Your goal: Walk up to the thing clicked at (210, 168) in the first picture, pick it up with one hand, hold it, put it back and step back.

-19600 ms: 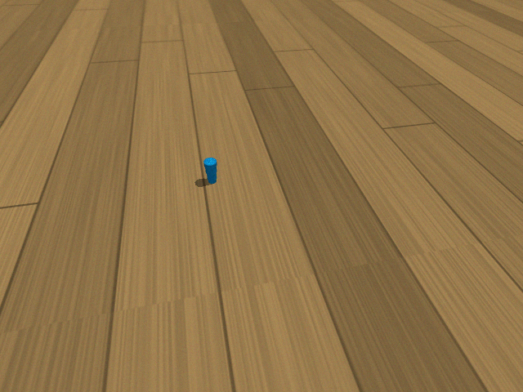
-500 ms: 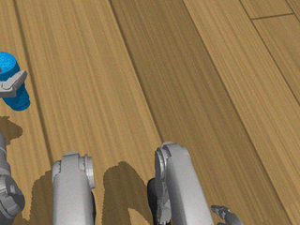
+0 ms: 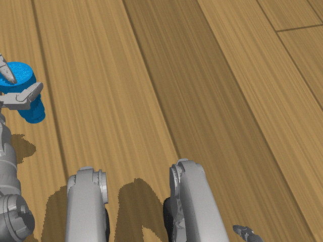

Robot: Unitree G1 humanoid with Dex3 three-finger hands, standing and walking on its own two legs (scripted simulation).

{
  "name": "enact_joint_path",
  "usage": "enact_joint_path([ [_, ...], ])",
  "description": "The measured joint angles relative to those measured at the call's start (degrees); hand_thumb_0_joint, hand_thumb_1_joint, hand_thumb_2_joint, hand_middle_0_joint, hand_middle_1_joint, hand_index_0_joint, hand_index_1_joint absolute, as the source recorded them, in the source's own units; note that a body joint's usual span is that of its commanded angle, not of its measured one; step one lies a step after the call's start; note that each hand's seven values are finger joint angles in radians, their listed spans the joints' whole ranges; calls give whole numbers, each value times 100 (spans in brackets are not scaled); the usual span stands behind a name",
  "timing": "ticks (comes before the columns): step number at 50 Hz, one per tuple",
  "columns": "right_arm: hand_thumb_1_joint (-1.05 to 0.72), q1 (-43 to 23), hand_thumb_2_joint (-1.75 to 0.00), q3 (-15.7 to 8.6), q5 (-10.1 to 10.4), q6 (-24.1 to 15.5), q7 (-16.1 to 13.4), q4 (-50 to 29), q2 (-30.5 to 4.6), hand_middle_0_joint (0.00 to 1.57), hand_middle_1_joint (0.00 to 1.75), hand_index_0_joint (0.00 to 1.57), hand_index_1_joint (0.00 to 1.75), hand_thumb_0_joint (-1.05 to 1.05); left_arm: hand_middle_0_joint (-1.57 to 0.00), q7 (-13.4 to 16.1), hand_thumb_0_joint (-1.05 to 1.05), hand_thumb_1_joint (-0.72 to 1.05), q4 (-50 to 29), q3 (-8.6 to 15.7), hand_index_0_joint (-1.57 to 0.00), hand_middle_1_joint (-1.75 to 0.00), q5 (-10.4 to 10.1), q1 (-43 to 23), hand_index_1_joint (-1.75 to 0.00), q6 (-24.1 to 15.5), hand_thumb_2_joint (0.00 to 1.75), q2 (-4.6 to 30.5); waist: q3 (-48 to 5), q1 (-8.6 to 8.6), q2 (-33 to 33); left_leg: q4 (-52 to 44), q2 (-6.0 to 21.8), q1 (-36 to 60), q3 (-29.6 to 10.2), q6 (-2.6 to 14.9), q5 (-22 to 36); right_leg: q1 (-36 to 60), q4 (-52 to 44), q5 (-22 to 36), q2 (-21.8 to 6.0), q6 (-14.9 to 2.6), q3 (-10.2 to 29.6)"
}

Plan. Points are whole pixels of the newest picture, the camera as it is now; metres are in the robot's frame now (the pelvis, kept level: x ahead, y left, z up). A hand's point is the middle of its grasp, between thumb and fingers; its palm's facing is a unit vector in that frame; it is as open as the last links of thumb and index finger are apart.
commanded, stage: lift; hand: left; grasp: from the side
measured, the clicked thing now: (25, 97) +0.48 +0.28 -0.06
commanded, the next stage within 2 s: hold in 1.74 s
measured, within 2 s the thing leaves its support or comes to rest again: neither
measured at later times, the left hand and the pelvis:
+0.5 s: hand out of the picture +0.43 +0.26 +0.14, palm faces +0.27 -0.96 -0.06, open 5.8 cm; pelvis +0.02 +0.00 +0.13, yaw +2 degrees
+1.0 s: hand out of the picture +0.41 +0.24 +0.30, palm faces +0.26 -0.97 -0.05, open 5.9 cm; pelvis +0.05 +0.01 +0.26, yaw +5 degrees
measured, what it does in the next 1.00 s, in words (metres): rises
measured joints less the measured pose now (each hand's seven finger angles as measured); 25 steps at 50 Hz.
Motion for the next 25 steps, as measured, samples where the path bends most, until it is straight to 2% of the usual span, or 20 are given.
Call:
enact_joint_path([
  [3, -91, 18, -89, -60, 65, -13, -37, -40, 5, 20, 30, 20, 30, 1, -75, 7, 2, -20, -227, -41, -134, -103, -45, 164, -146, 91, 100, -122, -71, 64, 35, -186, 5, 163, 35, 14, 11, 160, -181, 9, -12, 1, 13],
  [14, -91, -1, -89, -178, 289, -153, -191, -216, 62, 20, 30, 20, 30, 1, -75, 70, 2, -19, -1167, -419, -135, -103, -284, 887, -144, 420, 99, -548, -277, 262, 46, -1071, 31, 1014, 135, 30, 73, 985, -1043, 78, -50, -21, 22],
  [20, -91, -45, -89, -229, 409, -213, -289, -303, 102, 20, 30, 20, 30, 1, -74, 248, 2, -19, -1912, -678, -134, -103, -402, 1418, -142, 711, 99, -828, -308, 364, 71, -1699, 46, 1719, 183, 38, 113, 1685, -1676, 129, -69, -31, 11],
  [25, -91, -86, -89, -260, 472, -266, -358, -318, 149, 20, 30, 20, 30, 1, -74, 459, 2, -19, -2446, -914, -133, -103, -424, 1870, -141, 961, 99, -1057, -303, 442, 103, -2320, 64, 2446, 231, 53, 181, 2406, -2309, 215, -76, -31, 7],
])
